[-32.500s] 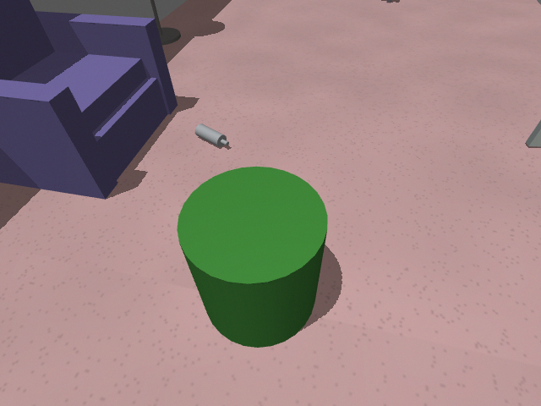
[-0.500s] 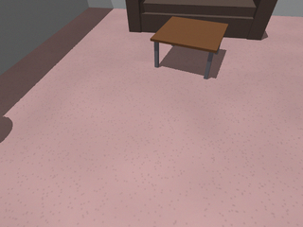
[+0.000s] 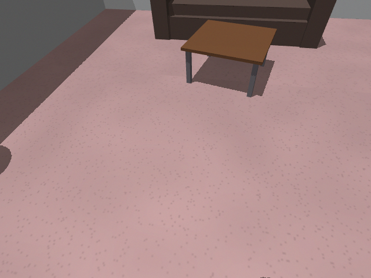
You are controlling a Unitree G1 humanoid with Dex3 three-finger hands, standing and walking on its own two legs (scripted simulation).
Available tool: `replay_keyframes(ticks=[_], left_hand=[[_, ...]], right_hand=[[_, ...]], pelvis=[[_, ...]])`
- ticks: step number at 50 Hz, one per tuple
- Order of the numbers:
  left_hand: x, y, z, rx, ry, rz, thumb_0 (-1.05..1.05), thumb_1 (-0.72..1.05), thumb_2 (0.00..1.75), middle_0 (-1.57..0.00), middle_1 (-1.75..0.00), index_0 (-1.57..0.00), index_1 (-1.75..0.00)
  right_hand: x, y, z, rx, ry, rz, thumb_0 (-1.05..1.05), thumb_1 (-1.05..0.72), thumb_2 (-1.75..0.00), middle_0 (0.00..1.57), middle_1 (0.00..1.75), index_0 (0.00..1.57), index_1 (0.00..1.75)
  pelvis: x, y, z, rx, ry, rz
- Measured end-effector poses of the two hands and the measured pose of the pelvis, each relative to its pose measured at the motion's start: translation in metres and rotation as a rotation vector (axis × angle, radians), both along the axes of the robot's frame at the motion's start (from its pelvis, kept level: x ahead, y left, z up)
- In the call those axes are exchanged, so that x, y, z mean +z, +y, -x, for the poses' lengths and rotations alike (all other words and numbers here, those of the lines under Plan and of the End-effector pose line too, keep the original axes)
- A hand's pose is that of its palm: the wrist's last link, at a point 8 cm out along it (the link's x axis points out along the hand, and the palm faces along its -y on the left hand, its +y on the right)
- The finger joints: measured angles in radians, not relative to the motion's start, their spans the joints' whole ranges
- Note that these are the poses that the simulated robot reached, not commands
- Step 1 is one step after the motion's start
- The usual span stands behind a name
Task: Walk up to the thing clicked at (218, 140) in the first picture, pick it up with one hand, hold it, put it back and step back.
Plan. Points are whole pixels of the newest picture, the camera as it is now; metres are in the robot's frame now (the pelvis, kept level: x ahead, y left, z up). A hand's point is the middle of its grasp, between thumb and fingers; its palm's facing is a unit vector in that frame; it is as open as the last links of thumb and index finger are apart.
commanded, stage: walk up
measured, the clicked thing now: out of the picture -0.97 +1.13 -0.74
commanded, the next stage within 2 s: stand in 0.08 s
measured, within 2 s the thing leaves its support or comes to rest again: neither
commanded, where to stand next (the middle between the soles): +0.03 +0.01 m, yaw +0 degrees
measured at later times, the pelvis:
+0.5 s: pelvis +0.00 +0.00 +0.00, yaw +1 degrees
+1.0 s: pelvis +0.00 +0.00 +0.00, yaw +1 degrees
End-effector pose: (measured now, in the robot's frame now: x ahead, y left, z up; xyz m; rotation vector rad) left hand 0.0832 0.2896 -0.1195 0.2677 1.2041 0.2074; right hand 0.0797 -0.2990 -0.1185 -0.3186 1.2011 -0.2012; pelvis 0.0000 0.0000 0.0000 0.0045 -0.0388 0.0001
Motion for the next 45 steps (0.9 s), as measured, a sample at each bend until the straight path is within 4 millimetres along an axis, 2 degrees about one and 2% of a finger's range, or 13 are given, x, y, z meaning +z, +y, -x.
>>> replay_keyframes(ticks=[9,20,30,45], left_hand=[[0.003,0.002,-0.004,-0.018,-0.007,-0.008,0.01,0.9,0.9,-0.2,-0.3,-0.21,-0.3],[0.007,0.009,0.007,-0.01,0.011,-0.035,0.01,0.9,0.9,-0.2,-0.3,-0.21,-0.3],[0.005,0.009,0.016,0.0,0.027,-0.037,0.01,0.9,0.9,-0.2,-0.3,-0.21,-0.3],[0.004,0.006,0.014,0.0,0.023,-0.027,0.01,0.9,0.9,-0.2,-0.3,-0.21,-0.3]], right_hand=[[-0.003,-0.001,0.019,-0.021,0.033,-0.004,0.01,-0.91,-0.9,0.2,0.3,0.2,0.3],[-0.01,0.006,0.028,-0.009,0.065,-0.031,0.01,-0.91,-0.9,0.2,0.3,0.21,0.3],[-0.009,0.004,0.023,0.001,0.061,-0.027,0.01,-0.91,-0.9,0.2,0.3,0.21,0.3],[-0.006,0.001,0.013,0.015,0.04,-0.016,0.01,-0.91,-0.9,0.2,0.3,0.21,0.3]], pelvis=[[0.0,0.0,0.001,-0.001,-0.004,-0.002],[0.0,-0.001,0.002,0.007,-0.002,-0.002],[0.0,-0.001,0.0,0.011,-0.002,-0.001],[0.0,-0.002,-0.003,0.013,-0.002,-0.002]])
